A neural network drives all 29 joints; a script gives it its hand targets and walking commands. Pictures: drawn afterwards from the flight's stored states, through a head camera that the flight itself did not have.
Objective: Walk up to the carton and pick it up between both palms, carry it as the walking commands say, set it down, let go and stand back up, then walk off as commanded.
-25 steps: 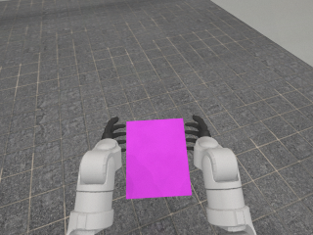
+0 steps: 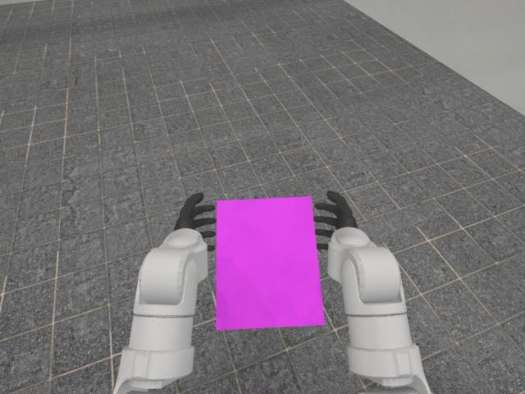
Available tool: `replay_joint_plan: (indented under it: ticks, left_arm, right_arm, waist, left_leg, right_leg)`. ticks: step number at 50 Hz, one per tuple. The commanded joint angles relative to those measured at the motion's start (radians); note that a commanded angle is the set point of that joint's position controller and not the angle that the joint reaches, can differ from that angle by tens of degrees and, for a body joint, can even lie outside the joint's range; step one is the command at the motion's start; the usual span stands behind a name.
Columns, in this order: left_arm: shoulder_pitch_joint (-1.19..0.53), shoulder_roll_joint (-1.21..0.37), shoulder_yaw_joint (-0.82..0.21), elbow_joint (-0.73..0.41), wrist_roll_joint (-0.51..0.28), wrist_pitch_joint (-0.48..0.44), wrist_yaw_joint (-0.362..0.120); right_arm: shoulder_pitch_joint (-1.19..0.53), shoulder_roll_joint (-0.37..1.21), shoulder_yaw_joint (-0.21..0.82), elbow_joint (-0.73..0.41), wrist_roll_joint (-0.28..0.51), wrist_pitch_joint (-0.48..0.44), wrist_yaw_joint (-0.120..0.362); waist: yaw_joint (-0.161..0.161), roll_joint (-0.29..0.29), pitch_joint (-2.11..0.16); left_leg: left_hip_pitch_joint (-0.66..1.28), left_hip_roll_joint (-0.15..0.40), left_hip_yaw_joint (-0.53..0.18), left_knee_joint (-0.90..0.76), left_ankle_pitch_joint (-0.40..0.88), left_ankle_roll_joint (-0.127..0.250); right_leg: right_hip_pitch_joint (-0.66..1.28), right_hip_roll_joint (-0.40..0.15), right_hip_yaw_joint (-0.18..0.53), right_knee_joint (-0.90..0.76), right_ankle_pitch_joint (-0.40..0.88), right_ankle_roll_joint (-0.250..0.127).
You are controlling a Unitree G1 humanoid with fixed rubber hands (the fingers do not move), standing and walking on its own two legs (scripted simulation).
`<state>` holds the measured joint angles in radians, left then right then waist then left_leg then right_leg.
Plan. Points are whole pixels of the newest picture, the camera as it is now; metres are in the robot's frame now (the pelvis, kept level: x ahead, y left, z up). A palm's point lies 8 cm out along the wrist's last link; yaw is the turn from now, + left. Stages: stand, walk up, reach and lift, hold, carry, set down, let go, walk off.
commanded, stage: carry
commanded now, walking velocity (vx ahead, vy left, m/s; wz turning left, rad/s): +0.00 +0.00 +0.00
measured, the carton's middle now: (267, 267) +0.31 -0.01 -0.01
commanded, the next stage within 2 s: none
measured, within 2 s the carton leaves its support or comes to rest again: neither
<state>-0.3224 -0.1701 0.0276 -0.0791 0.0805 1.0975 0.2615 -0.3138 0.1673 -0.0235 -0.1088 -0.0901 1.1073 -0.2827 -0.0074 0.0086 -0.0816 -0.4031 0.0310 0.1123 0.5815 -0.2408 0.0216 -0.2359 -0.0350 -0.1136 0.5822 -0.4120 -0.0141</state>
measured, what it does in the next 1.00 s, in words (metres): shifts its weight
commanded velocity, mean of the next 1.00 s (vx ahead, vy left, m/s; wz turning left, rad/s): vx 0.00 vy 0.00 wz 0.00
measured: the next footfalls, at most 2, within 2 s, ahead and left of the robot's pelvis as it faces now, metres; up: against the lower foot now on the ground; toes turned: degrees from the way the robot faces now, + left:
none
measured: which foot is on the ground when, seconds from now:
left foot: down 0.00-1.00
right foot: down 0.00-1.00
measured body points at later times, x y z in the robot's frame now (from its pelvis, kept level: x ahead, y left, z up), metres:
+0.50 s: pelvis -0.06 +0.01 +0.00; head -0.09 +0.01 +0.45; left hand +0.25 +0.12 +0.08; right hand +0.25 -0.11 +0.08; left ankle +0.03 +0.11 -0.73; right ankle -0.07 -0.10 -0.73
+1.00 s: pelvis -0.07 +0.01 +0.00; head -0.08 +0.01 +0.45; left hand +0.24 +0.12 +0.08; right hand +0.24 -0.11 +0.08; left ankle +0.03 +0.11 -0.73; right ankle -0.07 -0.10 -0.73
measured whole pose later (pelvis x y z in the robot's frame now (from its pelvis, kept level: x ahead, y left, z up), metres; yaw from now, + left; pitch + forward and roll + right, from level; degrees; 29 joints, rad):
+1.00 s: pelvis -0.07 +0.01 +0.00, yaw +0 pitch +2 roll -1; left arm -0.33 -0.17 0.05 -0.05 0.07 1.12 0.26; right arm -0.34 0.17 -0.04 -0.06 -0.09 1.12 -0.28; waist -0.01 0.02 -0.08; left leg -0.44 0.04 0.11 0.52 -0.11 0.04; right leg -0.31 -0.03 -0.12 0.58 -0.31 -0.02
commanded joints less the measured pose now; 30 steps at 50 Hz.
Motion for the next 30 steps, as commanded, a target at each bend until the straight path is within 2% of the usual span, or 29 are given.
replay_joint_plan:
  ticks: [1,3,6,7,8,10,11,12,13,14,15,16,19,20,21,22,23,24,26,27,28,30]
  left_arm:
    - [-0.307,-1.011,-0.361,-0.136,-0.246,-0.036,-0.193]
    - [-0.348,-1.014,-0.355,-0.135,-0.249,-0.044,-0.196]
    - [-0.376,-1.037,-0.379,-0.164,-0.269,-0.039,-0.193]
    - [-0.376,-1.021,-0.360,-0.123,-0.257,-0.038,-0.193]
    - [-0.378,-1.032,-0.373,-0.150,-0.271,-0.035,-0.190]
    - [-0.364,-1.010,-0.344,-0.099,-0.255,-0.030,-0.189]
    - [-0.369,-1.020,-0.353,-0.114,-0.262,-0.029,-0.189]
    - [-0.364,-1.027,-0.356,-0.117,-0.267,-0.026,-0.189]
    - [-0.356,-0.995,-0.318,-0.051,-0.240,-0.031,-0.190]
    - [-0.367,-1.017,-0.340,-0.088,-0.258,-0.031,-0.190]
    - [-0.364,-0.998,-0.316,-0.043,-0.241,-0.036,-0.191]
    - [-0.379,-1.023,-0.341,-0.091,-0.261,-0.040,-0.192]
    - [-0.374,-1.005,-0.304,-0.026,-0.239,-0.054,-0.195]
    - [-0.390,-1.021,-0.323,-0.075,-0.256,-0.057,-0.193]
    - [-0.375,-1.014,-0.312,-0.034,-0.241,-0.058,-0.196]
    - [-0.382,-1.022,-0.320,-0.052,-0.249,-0.064,-0.197]
    - [-0.392,-1.047,-0.344,-0.109,-0.272,-0.061,-0.194]
    - [-0.388,-1.022,-0.320,-0.050,-0.248,-0.063,-0.195]
    - [-0.388,-1.044,-0.342,-0.094,-0.267,-0.057,-0.192]
    - [-0.374,-1.031,-0.329,-0.054,-0.250,-0.058,-0.196]
    - [-0.387,-1.056,-0.357,-0.111,-0.273,-0.054,-0.194]
    - [-0.368,-1.043,-0.346,-0.068,-0.256,-0.049,-0.199]
  right_arm:
    - [-0.364,1.006,0.387,-0.122,0.271,-0.043,0.199]
    - [-0.389,1.011,0.371,-0.112,0.269,-0.051,0.201]
    - [-0.384,1.029,0.369,-0.121,0.268,-0.046,0.196]
    - [-0.374,1.013,0.347,-0.075,0.250,-0.046,0.195]
    - [-0.380,1.020,0.358,-0.109,0.261,-0.045,0.191]
    - [-0.382,0.988,0.333,-0.080,0.245,-0.044,0.189]
    - [-0.387,1.001,0.344,-0.091,0.252,-0.042,0.188]
    - [-0.386,1.006,0.348,-0.097,0.257,-0.039,0.187]
    - [-0.383,0.974,0.314,-0.034,0.232,-0.044,0.189]
    - [-0.387,0.997,0.332,-0.065,0.247,-0.043,0.188]
    - [-0.387,0.976,0.309,-0.022,0.229,-0.048,0.190]
    - [-0.402,1.001,0.330,-0.068,0.249,-0.051,0.191]
    - [-0.404,0.986,0.303,-0.009,0.232,-0.063,0.193]
    - [-0.422,1.006,0.324,-0.053,0.251,-0.066,0.192]
    - [-0.409,0.996,0.314,-0.017,0.238,-0.069,0.195]
    - [-0.416,1.011,0.325,-0.030,0.249,-0.073,0.197]
    - [-0.436,1.033,0.353,-0.097,0.276,-0.071,0.194]
    - [-0.416,1.009,0.323,-0.029,0.249,-0.073,0.196]
    - [-0.424,1.033,0.348,-0.077,0.271,-0.067,0.194]
    - [-0.410,1.017,0.336,-0.040,0.254,-0.068,0.198]
    - [-0.421,1.044,0.361,-0.093,0.277,-0.064,0.196]
    - [-0.405,1.033,0.354,-0.050,0.261,-0.059,0.200]
  waist:
    - [0.004,0.002,-0.383]
    - [0.002,0.001,-0.352]
    - [-0.001,0.004,-0.309]
    - [-0.001,0.005,-0.304]
    - [-0.002,0.005,-0.295]
    - [-0.002,0.010,-0.281]
    - [-0.002,0.005,-0.275]
    - [-0.002,0.006,-0.277]
    - [-0.001,0.003,-0.270]
    - [-0.003,0.009,-0.263]
    - [-0.002,0.005,-0.267]
    - [-0.002,0.007,-0.265]
    - [-0.002,0.000,-0.272]
    - [-0.002,0.002,-0.274]
    - [-0.002,0.010,-0.278]
    - [-0.002,0.005,-0.284]
    - [-0.002,0.005,-0.285]
    - [-0.002,0.012,-0.286]
    - [-0.002,0.014,-0.287]
    - [-0.002,0.010,-0.288]
    - [-0.002,0.015,-0.289]
    - [-0.002,0.012,-0.293]
  left_leg:
    - [0.215,0.114,-0.117,-0.003,0.501,0.057]
    - [0.192,0.109,-0.125,-0.030,0.368,0.051]
    - [0.177,0.108,-0.138,-0.070,0.248,0.051]
    - [0.174,0.109,-0.140,-0.080,0.223,0.050]
    - [0.172,0.108,-0.145,-0.090,0.204,0.050]
    - [0.161,0.111,-0.155,-0.113,0.162,0.050]
    - [0.160,0.110,-0.152,-0.121,0.138,0.048]
    - [0.158,0.109,-0.155,-0.128,0.127,0.048]
    - [0.157,0.108,-0.154,-0.133,0.116,0.047]
    - [0.152,0.111,-0.162,-0.148,0.098,0.047]
    - [0.154,0.113,-0.164,-0.152,0.101,0.046]
    - [0.146,0.113,-0.167,-0.158,0.087,0.046]
    - [0.150,0.109,-0.159,-0.160,0.077,0.044]
    - [0.152,0.109,-0.159,-0.160,0.072,0.044]
    - [0.155,0.109,-0.157,-0.160,0.082,0.044]
    - [0.156,0.111,-0.159,-0.159,0.085,0.044]
    - [0.152,0.111,-0.159,-0.159,0.086,0.045]
    - [0.152,0.111,-0.162,-0.163,0.077,0.045]
    - [0.154,0.110,-0.162,-0.167,0.058,0.047]
    - [0.156,0.110,-0.162,-0.168,0.051,0.046]
    - [0.155,0.112,-0.164,-0.166,0.063,0.047]
    - [0.159,0.107,-0.156,-0.157,0.079,0.044]
  right_leg:
    - [0.089,-0.103,0.085,-0.054,0.437,-0.017]
    - [0.064,-0.106,0.095,-0.072,0.356,-0.024]
    - [0.008,-0.103,0.112,-0.103,0.226,-0.024]
    - [-0.001,-0.102,0.114,-0.113,0.196,-0.021]
    - [-0.008,-0.099,0.113,-0.116,0.166,-0.022]
    - [-0.019,-0.092,0.112,-0.125,0.116,-0.021]
    - [-0.026,-0.094,0.117,-0.134,0.100,-0.022]
    - [-0.028,-0.094,0.116,-0.135,0.090,-0.023]
    - [-0.035,-0.094,0.119,-0.141,0.081,-0.023]
    - [-0.035,-0.090,0.113,-0.137,0.064,-0.025]
    - [-0.029,-0.086,0.110,-0.135,0.069,-0.024]
    - [-0.028,-0.084,0.110,-0.134,0.066,-0.025]
    - [-0.032,-0.090,0.114,-0.140,0.065,-0.027]
    - [-0.032,-0.090,0.115,-0.142,0.064,-0.029]
    - [-0.032,-0.091,0.116,-0.140,0.072,-0.028]
    - [-0.028,-0.090,0.114,-0.138,0.073,-0.030]
    - [-0.029,-0.090,0.114,-0.137,0.071,-0.030]
    - [-0.030,-0.089,0.113,-0.135,0.061,-0.030]
    - [-0.041,-0.091,0.116,-0.137,0.053,-0.032]
    - [-0.047,-0.091,0.117,-0.137,0.048,-0.033]
    - [-0.043,-0.089,0.116,-0.134,0.059,-0.034]
    - [-0.046,-0.095,0.119,-0.137,0.066,-0.035]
